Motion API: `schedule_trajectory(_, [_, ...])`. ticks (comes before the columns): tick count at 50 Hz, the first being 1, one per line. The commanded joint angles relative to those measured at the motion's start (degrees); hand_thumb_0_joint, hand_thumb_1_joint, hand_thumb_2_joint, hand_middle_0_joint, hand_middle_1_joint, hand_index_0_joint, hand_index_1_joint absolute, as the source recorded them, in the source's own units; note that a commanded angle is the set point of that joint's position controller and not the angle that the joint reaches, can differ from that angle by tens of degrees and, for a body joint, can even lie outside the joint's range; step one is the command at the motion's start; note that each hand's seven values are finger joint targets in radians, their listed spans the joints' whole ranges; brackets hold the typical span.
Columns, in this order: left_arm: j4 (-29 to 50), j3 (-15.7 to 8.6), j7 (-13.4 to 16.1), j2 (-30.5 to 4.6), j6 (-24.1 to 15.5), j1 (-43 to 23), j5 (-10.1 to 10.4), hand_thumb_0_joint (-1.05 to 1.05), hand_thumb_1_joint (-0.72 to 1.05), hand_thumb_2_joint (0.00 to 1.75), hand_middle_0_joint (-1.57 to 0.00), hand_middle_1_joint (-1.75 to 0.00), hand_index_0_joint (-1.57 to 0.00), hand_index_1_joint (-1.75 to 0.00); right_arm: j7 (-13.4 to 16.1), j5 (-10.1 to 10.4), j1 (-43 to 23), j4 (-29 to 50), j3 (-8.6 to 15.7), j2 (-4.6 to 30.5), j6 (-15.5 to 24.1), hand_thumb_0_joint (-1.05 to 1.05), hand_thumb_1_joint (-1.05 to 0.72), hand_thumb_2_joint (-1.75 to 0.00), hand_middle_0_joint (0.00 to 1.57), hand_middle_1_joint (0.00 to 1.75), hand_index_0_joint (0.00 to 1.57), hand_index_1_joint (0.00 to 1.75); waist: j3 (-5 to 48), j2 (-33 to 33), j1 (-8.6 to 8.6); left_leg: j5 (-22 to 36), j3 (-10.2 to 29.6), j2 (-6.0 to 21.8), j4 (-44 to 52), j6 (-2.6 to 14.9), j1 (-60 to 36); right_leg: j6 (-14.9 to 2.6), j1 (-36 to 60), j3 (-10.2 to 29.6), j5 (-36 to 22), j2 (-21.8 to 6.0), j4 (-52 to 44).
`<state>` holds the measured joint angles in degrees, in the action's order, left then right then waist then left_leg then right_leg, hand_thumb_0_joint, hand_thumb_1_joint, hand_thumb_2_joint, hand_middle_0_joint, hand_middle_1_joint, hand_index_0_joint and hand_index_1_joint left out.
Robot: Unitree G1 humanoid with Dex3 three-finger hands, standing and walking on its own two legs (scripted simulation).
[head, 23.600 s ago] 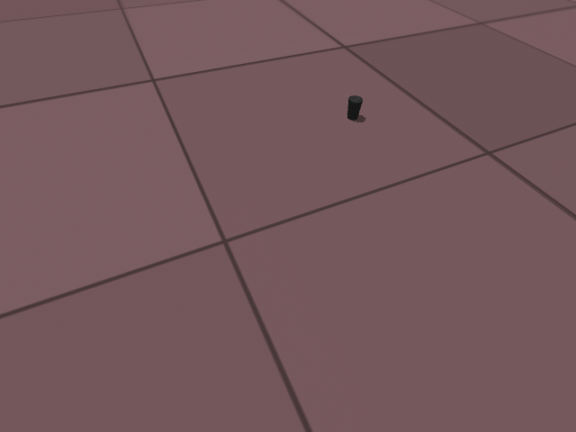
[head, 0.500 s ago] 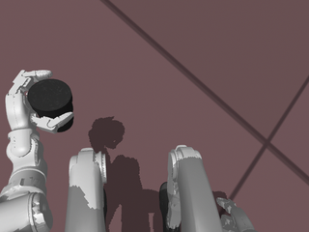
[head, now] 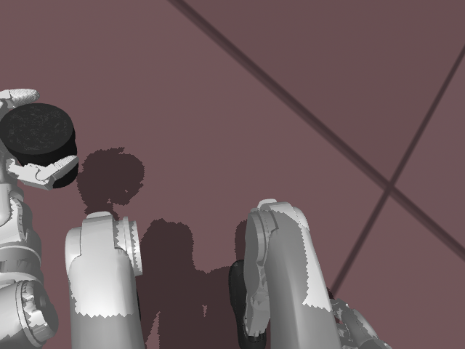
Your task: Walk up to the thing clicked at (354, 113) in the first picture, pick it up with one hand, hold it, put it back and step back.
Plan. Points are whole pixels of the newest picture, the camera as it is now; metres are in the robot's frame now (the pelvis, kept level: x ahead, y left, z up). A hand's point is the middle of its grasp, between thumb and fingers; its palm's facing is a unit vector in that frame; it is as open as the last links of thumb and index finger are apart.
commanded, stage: crouch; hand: left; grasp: from the side
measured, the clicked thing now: (48, 152) +0.43 +0.26 -0.11
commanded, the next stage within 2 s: lower in 0.24 s
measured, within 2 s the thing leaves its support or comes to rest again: neither
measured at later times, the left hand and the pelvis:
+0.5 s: hand (48, 151) +0.44 +0.26 -0.13, palm faces +0.26 -0.97 -0.02, open 11.7 cm; pelvis +0.00 +0.01 -0.02, yaw -3 degrees
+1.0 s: hand (60, 156) +0.45 +0.26 -0.19, palm faces +0.29 -0.96 -0.03, open 11.7 cm; pelvis -0.01 +0.02 -0.03, yaw -6 degrees
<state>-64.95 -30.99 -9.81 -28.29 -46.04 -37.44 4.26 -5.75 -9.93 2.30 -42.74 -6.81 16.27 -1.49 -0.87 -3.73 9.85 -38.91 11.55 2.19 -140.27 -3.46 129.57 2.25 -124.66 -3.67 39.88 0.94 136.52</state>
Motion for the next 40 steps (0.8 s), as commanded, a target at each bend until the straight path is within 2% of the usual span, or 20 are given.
schedule_trajectory(1, [14.3,-1.8,-0.1,-15.6,-6.5,-19.4,2.0,0.0,0.14,1.24,-1.16,-1.33,-1.17,-1.34,0.4,-0.8,6.7,1.9,3.2,14.7,0.3,0.0,-0.92,-0.91,0.2,0.3,0.2,0.3,39.6,17.4,-0.28,5.9,-6.8,-0.2,13.5,3.12,-25.2,-3.5,19.7,-5.2,-10.2,2.0,-13.0])
schedule_trajectory(3, [14.4,-1.9,0.0,-15.4,-6.6,-18.7,2.1,0.0,0.15,1.25,-1.17,-1.34,-1.18,-1.35,0.3,-1.1,6.1,2.1,3.0,15.0,0.2,0.0,-0.92,-0.91,0.2,0.3,0.2,0.3,38.5,17.6,-0.27,5.7,-6.5,-0.2,13.3,3.02,-25.1,-3.58,18.7,-5.7,-10.1,2.1,-12.7])
schedule_trajectory(7, [14.4,-2.1,0.0,-16.2,-6.8,-16.8,2.2,0.0,0.13,1.23,-1.16,-1.33,-1.17,-1.33,0.2,-1.7,6.1,1.9,2.4,15.7,-0.1,0.0,-0.92,-0.91,0.2,0.3,0.2,0.3,40.0,18.6,-0.03,9.6,-6.2,0.0,11.8,2.71,-26.7,-3.55,20.1,-6.0,-13.5,2.4,-11.5])
schedule_trajectory(9, [14.5,-1.2,0.1,-15.2,-6.7,-16.7,2.1,0.0,0.14,1.24,-1.17,-1.34,-1.18,-1.34,0.2,-1.8,6.1,2.3,1.9,16.0,-0.2,0.0,-0.93,-0.91,0.2,0.3,0.2,0.3,39.3,18.7,0.88,10.5,-5.7,0.0,11.6,2.6,-27.1,-3.55,20.5,-6.4,-14.7,2.3,-11.2])
schedule_trajectory(11, [13.9,-1.7,0.3,-15.9,-6.8,-15.6,1.9,0.0,0.14,1.23,-1.16,-1.33,-1.17,-1.33,0.1,-2.0,5.5,2.7,1.7,16.5,-0.3,0.0,-0.93,-0.91,0.2,0.3,0.2,0.3,38.9,18.8,1.02,11.6,-5.1,0.1,11.4,2.53,-27.6,-3.52,19.9,-6.9,-15.5,2.3,-10.5])
schedule_trajectory(13, [13.6,-0.5,0.4,-14.6,-6.9,-16.1,2.3,0.0,0.13,1.23,-1.16,-1.33,-1.17,-1.33,-0.1,-2.2,5.0,2.8,1.2,16.7,-0.6,0.0,-0.93,-0.91,0.2,0.3,0.2,0.3,37.5,19.2,1.66,10.9,-4.8,0.2,11.2,2.4,-27.3,-3.59,19.2,-7.2,-14.8,2.4,-10.3])
schedule_trajectory(16, [12.6,-2.5,1.4,-18.1,-7.3,-15.7,1.8,0.0,0.15,1.22,-1.16,-1.32,-1.18,-1.32,-0.2,-2.4,3.9,4.1,0.6,17.1,-0.8,0.0,-0.92,-0.91,0.2,0.3,0.2,0.3,36.4,18.6,1.24,8.6,-4.8,0.1,10.8,2.58,-25.2,-3.44,20.1,-7.5,-13.3,2.4,-10.4])
schedule_trajectory(18, [14.2,-1.1,1.3,-17.9,-7.9,-17.8,1.5,0.0,0.1,1.21,-1.2,-1.37,-1.21,-1.36,-0.4,-2.7,3.3,4.4,0.2,17.2,-1.0,0.0,-0.93,-0.91,0.2,0.3,0.2,0.3,35.8,19.1,2.24,7.7,-4.5,0.2,10.8,2.53,-25.2,-3.51,19.1,-7.8,-12.5,2.6,-10.3])
schedule_trajectory(21, [8.3,-0.5,2.1,-16.4,-8.1,-15.4,1.7,0.0,0.06,1.2,-1.2,-1.37,-1.22,-1.37,-0.6,-3.1,2.1,4.8,-1.1,17.7,-0.8,0.0,-0.93,-0.91,0.2,0.3,0.2,0.3,32.1,17.8,3.21,7.5,-4.0,0.3,9.8,2.54,-24.1,-3.47,18.1,-8.4,-12.6,2.7,-9.9])
schedule_trajectory(22, [6.2,0.1,2.3,-15.4,-8.5,-15.8,2.0,0.0,0.06,1.21,-1.19,-1.37,-1.21,-1.37,-0.8,-3.4,2.2,4.6,-2.0,17.7,-0.9,0.0,-0.93,-0.91,0.2,0.3,0.2,0.3,30.7,16.6,4.59,6.4,-3.5,0.3,9.4,2.69,-23.3,-3.16,18.7,-8.8,-12.0,2.8,-10.2])
schedule_trajectory(24, [6.0,-1.7,3.0,-19.0,-9.6,-16.9,1.9,0.0,0.07,1.19,-1.19,-1.36,-1.21,-1.35,-0.8,-3.8,1.1,5.5,-2.9,18.2,-0.7,0.0,-0.93,-0.91,0.2,0.3,0.2,0.3,29.7,15.6,4.35,4.7,-3.3,0.3,9.0,2.98,-21.9,-3.02,19.2,-9.1,-10.6,3.0,-10.7])
schedule_trajectory(25, [5.7,-1.7,3.1,-20.4,-10.2,-17.7,1.5,0.0,0.06,1.19,-1.18,-1.35,-1.2,-1.35,-0.7,-4.0,0.1,5.7,-3.1,18.4,-0.8,0.0,-0.92,-0.91,0.2,0.3,0.2,0.3,29.1,16.1,4.16,3.7,-3.5,0.5,8.8,3.0,-21.8,-3.04,18.6,-9.0,-9.8,3.1,-10.5])
schedule_trajectory(26, [4.8,-2.0,3.2,-21.3,-10.7,-17.4,1.0,0.0,0.07,1.2,-1.19,-1.36,-1.21,-1.35,-0.8,-4.5,0.1,6.1,-3.7,18.8,-0.8,0.0,-0.92,-0.91,0.2,0.3,0.2,0.3,29.8,16.6,4.83,4.2,-3.2,0.4,8.4,2.98,-22.4,-2.86,19.8,-9.3,-10.5,3.1,-10.4])
schedule_trajectory(27, [5.6,-2.9,3.5,-23.0,-11.5,-18.0,0.9,0.0,0.1,1.19,-1.18,-1.35,-1.2,-1.34,-0.8,-4.8,-0.3,6.5,-4.0,19.3,-0.8,0.0,-0.92,-0.91,0.2,0.3,0.2,0.3,30.5,17.5,4.66,4.8,-3.0,0.6,8.2,2.78,-23.1,-2.93,20.2,-9.4,-11.0,3.1,-9.8])
schedule_trajectory(28, [4.5,-2.7,3.6,-22.4,-12.1,-17.0,0.8,0.0,0.11,1.18,-1.17,-1.34,-1.2,-1.33,-1.0,-5.1,-0.7,6.7,-4.5,19.6,-0.7,0.0,-0.93,-0.91,0.2,0.3,0.2,0.3,30.6,18.5,5.03,6.3,-2.5,0.7,8.7,2.31,-24.9,-3.08,20.2,-9.9,-12.0,3.1,-9.1])
schedule_trajectory(29, [4.2,-3.0,3.9,-23.3,-12.6,-17.9,0.9,0.0,0.1,1.18,-1.16,-1.33,-1.19,-1.32,-1.0,-5.3,-1.7,6.9,-4.9,19.7,-0.6,0.0,-0.92,-0.91,0.2,0.3,0.2,0.3,29.7,19.0,4.88,5.9,-2.4,0.8,8.6,2.31,-24.4,-3.17,19.6,-10.0,-11.6,3.3,-9.0])
schedule_trajectory(32, [3.0,-2.6,4.2,-22.8,-13.8,-18.0,1.4,0.0,0.11,1.18,-1.18,-1.34,-1.2,-1.33,-1.1,-6.2,-2.0,7.2,-6.2,20.5,-0.5,0.0,-0.93,-0.91,0.2,0.3,0.2,0.3,29.0,20.3,6.43,6.8,-1.6,1.1,8.3,1.98,-26.0,-3.02,20.1,-10.7,-12.8,3.3,-8.5])
schedule_trajectory(34, [2.9,-3.9,4.7,-26.2,-14.6,-17.9,0.7,0.0,0.09,1.16,-1.16,-1.33,-1.18,-1.32,-0.9,-6.8,-2.6,7.4,-6.8,21.1,-0.5,0.0,-0.93,-0.91,0.2,0.3,0.2,0.3,28.9,21.9,6.22,7.7,-1.4,1.2,7.7,1.87,-26.7,-3.02,20.7,-10.8,-13.8,3.4,-8.1])
schedule_trajectory(36, [1.0,-3.1,5.2,-25.3,-15.0,-16.6,0.3,0.0,0.1,1.17,-1.15,-1.32,-1.18,-1.31,-1.1,-7.4,-3.2,7.7,-7.6,21.4,-0.6,0.0,-0.93,-0.91,0.2,0.3,0.2,0.3,28.1,22.0,6.78,8.9,-0.9,1.4,7.4,1.67,-27.1,-2.97,20.9,-11.2,-14.9,3.5,-7.7])
schedule_trajectory(40, [-0.1,-3.3,6.5,-27.3,-15.8,-17.1,-0.1,0.0,0.08,1.17,-1.15,-1.32,-1.17,-1.31,-1.1,-8.1,-3.8,7.8,-8.7,22.3,-0.8,0.0,-0.93,-0.91,0.2,0.3,0.2,0.3,25.7,22.8,7.86,8.2,-0.3,1.5,7.2,1.6,-26.5,-2.85,21.0,-12.0,-14.7,3.6,-7.5])
